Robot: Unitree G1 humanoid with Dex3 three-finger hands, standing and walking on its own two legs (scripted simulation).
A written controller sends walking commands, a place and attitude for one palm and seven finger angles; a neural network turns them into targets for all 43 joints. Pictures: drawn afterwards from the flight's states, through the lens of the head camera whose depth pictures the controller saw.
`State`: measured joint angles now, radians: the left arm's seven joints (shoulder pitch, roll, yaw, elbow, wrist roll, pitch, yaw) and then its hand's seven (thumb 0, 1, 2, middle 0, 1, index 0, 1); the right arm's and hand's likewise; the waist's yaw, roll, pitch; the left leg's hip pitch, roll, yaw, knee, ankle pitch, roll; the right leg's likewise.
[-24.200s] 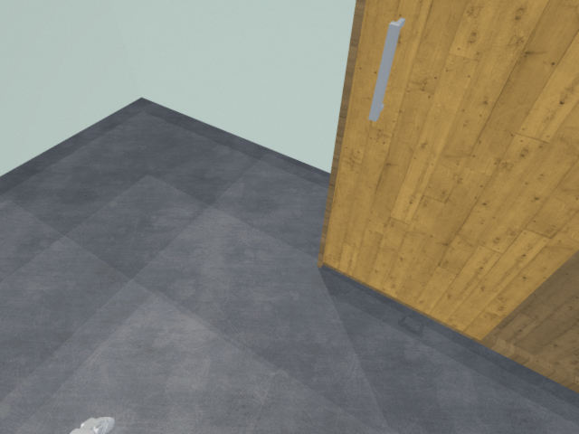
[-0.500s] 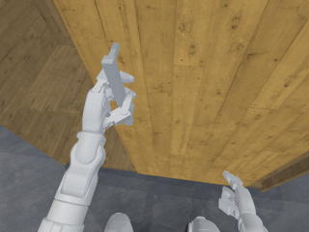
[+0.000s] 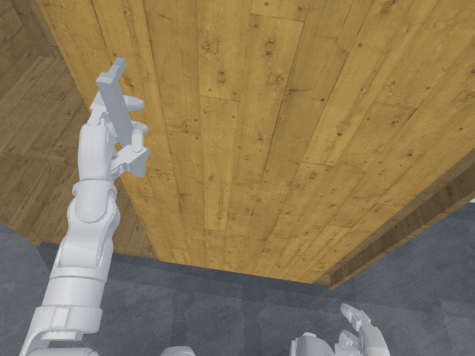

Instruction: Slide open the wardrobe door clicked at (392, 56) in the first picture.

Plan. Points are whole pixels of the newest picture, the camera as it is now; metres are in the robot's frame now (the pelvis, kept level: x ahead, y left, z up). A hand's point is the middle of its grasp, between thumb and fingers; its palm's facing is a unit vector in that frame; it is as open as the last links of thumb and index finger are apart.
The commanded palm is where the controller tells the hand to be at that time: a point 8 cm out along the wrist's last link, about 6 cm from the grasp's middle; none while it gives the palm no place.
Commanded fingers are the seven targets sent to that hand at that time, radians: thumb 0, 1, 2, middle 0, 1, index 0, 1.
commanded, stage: stop walking and hold the door there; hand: left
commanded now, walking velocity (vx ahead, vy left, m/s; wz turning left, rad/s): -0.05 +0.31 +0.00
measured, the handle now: (130, 125) +0.41 +0.25 +0.11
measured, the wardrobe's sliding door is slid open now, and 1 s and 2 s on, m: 0.52 0.52 0.52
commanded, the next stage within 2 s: none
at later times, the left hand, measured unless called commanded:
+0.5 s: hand (140, 147) +0.37 +0.22 +0.11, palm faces +0.40 -0.89 -0.21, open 5.8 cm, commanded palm +0.33 +0.26 +0.10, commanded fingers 0.00 0.90 0.90 -0.45 -1.40 -0.45 -1.40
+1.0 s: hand (139, 148) +0.36 +0.22 +0.11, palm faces +0.36 -0.91 -0.22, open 5.6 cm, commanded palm +0.33 +0.26 +0.10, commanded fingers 0.00 0.90 0.90 -0.45 -1.40 -0.45 -1.40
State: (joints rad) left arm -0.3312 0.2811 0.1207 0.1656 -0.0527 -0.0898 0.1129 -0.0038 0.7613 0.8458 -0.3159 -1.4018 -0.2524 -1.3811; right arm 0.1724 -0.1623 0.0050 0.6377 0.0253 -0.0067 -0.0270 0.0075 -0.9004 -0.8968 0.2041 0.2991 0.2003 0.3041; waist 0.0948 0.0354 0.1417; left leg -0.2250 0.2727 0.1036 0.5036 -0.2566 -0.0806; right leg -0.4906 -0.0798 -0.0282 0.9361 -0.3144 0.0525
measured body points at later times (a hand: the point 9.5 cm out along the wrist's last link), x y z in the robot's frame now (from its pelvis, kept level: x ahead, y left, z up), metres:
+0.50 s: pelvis -0.02 -0.04 -0.02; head -0.01 -0.03 +0.43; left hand +0.34 +0.27 +0.12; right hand +0.10 -0.32 -0.11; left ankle +0.03 +0.07 -0.75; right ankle -0.01 -0.19 -0.72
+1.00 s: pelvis -0.05 -0.03 -0.01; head -0.05 -0.02 +0.44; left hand +0.34 +0.27 +0.13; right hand +0.02 -0.31 -0.11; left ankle +0.03 +0.07 -0.75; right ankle -0.03 -0.16 -0.74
